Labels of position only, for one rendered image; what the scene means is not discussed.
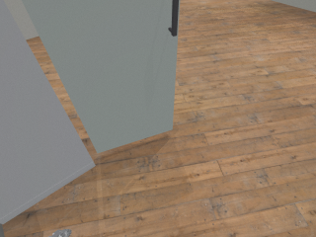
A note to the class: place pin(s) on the handle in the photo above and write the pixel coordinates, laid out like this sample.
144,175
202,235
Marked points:
175,13

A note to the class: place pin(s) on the fridge door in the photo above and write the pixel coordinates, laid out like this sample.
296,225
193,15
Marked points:
117,61

